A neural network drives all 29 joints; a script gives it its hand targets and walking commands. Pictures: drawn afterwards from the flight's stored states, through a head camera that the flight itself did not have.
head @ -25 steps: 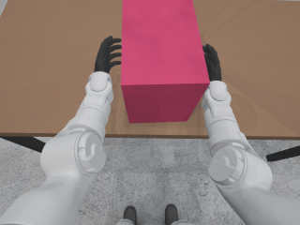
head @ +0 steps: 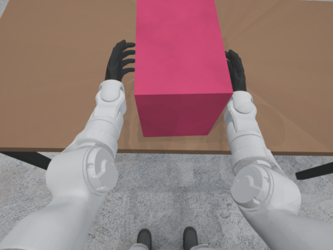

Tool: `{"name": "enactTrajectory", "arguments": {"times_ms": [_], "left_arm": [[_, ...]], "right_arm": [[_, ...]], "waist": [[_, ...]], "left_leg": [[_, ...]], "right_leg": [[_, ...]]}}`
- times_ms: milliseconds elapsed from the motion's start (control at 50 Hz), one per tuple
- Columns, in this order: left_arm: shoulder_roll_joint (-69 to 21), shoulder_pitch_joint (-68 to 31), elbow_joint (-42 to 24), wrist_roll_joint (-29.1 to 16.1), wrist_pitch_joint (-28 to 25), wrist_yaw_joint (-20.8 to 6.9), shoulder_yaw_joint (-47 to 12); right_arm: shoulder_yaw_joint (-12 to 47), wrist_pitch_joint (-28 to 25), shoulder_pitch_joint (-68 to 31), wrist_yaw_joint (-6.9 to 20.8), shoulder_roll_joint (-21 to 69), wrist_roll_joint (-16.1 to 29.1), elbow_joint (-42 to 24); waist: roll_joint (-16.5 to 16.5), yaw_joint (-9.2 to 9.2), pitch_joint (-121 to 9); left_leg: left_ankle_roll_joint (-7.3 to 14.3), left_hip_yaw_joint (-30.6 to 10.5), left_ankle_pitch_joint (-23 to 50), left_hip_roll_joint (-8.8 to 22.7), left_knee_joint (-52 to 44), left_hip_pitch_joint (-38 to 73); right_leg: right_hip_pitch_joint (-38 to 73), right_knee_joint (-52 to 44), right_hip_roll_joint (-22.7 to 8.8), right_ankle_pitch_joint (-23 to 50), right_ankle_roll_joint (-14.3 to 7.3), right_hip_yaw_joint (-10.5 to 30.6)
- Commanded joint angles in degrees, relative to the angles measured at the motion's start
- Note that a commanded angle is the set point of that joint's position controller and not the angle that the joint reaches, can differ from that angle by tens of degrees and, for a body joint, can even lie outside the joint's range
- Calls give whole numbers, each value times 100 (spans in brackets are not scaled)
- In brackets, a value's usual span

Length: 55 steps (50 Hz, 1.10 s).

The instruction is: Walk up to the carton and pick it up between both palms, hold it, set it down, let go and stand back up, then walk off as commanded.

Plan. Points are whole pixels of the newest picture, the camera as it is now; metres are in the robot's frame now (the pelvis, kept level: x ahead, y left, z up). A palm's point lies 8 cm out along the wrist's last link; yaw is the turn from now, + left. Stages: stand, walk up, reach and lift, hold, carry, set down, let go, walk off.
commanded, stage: reach and lift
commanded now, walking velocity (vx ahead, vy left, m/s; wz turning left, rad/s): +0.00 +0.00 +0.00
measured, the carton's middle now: (175, 72) +0.53 +0.01 +0.02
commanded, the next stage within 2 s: none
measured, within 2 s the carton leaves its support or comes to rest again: neither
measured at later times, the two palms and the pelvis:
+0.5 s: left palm (118, 78) +0.49 +0.14 +0.05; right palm (235, 91) +0.47 -0.13 +0.04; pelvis +0.00 +0.00 +0.00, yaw +0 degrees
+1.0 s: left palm (119, 82) +0.48 +0.14 +0.04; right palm (234, 96) +0.46 -0.13 +0.04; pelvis +0.00 -0.01 +0.00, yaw +0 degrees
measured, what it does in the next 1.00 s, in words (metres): stands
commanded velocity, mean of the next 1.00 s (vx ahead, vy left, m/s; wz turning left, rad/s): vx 0.00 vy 0.00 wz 0.00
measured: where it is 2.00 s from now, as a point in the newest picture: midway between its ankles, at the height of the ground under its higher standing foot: outside the picture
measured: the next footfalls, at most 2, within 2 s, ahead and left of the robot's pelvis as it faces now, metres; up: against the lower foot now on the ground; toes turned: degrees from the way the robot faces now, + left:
none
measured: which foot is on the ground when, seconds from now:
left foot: down 0.00-1.00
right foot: down 0.00-1.00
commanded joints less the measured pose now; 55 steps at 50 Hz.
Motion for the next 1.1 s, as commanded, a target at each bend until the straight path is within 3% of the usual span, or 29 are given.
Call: {"name": "enactTrajectory", "arguments": {"times_ms": [0,100,360,640,1080], "left_arm": [[-2591,-1871,-303,541,-34,-383,207],[-2678,-1904,-306,489,-83,-375,138],[-3468,-1995,-40,317,-541,-356,-361],[-3638,-1872,210,179,-890,-279,-726],[-3917,-1388,639,126,-1248,-367,-1191]], "right_arm": [[1040,18,-1718,465,2664,-1042,108],[1124,-51,-1804,456,2712,-1016,121],[1588,-810,-2124,385,3125,-1168,576],[1721,-1541,-2263,419,2714,-1357,1314],[2151,-2366,-2237,422,2311,-1144,2476]], "waist": [[440,279,-4317],[451,265,-4398],[643,308,-4916],[734,307,-4887],[788,270,-5026]], "left_leg": [[27,785,2425,-93,-299,2099],[6,787,2482,-98,-269,2092],[-167,730,3402,31,205,2741],[-258,696,3791,217,363,3107],[-352,681,4155,264,559,3048]], "right_leg": [[3651,396,-207,3204,134,-595],[3632,420,-177,3282,121,-598],[2615,480,-58,3225,49,-701],[1773,267,21,2719,-85,-775],[1481,234,85,2929,-165,-776]]}}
